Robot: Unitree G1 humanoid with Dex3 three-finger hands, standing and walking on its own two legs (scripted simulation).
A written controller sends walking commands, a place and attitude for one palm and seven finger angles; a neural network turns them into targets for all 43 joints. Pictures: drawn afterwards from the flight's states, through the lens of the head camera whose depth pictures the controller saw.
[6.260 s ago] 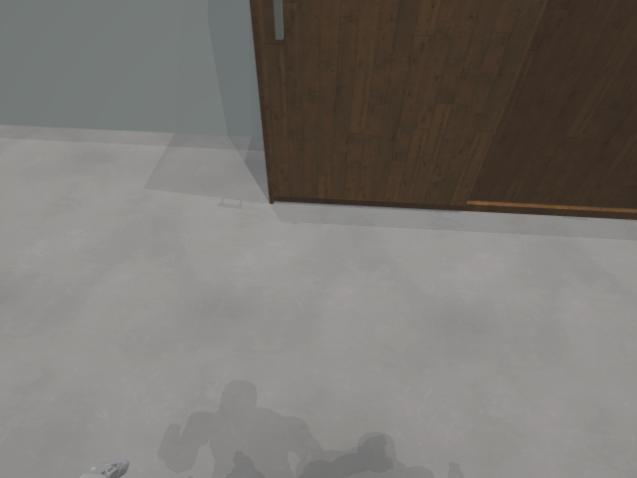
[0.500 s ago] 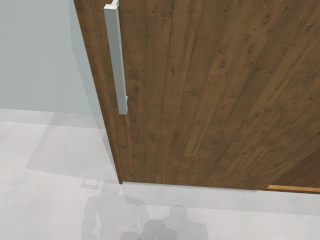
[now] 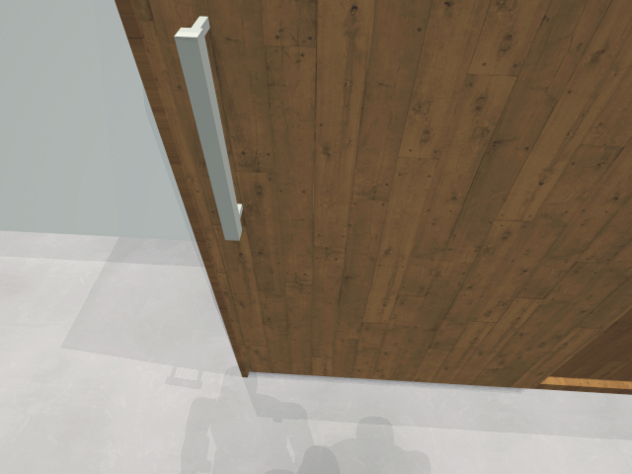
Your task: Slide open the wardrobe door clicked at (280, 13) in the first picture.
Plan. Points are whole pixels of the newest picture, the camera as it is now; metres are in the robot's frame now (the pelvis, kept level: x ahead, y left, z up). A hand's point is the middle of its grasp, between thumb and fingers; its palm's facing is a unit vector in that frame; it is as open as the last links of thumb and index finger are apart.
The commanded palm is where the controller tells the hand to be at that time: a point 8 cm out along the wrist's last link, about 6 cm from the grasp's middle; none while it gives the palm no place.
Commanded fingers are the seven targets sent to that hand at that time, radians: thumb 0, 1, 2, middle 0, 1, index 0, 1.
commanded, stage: look again from close up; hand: left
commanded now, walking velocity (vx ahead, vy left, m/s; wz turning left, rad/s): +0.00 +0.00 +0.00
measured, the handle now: (220, 146) +0.49 +0.17 +0.16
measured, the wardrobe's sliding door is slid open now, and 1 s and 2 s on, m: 0.00 0.00 0.00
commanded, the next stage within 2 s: shuffle to correct the standing spot in 1.50 s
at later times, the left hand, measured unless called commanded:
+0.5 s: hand out of the picture -0.02 +0.25 -0.17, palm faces +0.02 -0.97 -0.24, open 7.4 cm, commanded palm none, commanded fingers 0.00 0.90 0.90 -0.20 -0.30 -0.20 -0.30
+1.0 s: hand out of the picture -0.05 +0.27 -0.17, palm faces -0.01 -0.96 -0.29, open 7.4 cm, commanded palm none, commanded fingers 0.00 0.90 0.90 -0.20 -0.30 -0.20 -0.30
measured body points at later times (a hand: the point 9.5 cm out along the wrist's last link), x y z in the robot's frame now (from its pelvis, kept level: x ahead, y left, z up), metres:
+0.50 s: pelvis -0.05 +0.04 +0.00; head -0.08 +0.06 +0.45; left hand -0.02 +0.30 -0.16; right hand +0.00 -0.21 -0.14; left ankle -0.05 +0.13 -0.74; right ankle -0.01 -0.10 -0.74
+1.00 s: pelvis -0.07 +0.05 +0.00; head -0.07 +0.05 +0.45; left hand -0.05 +0.32 -0.15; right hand -0.04 -0.22 -0.15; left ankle -0.05 +0.13 -0.74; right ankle -0.01 -0.10 -0.74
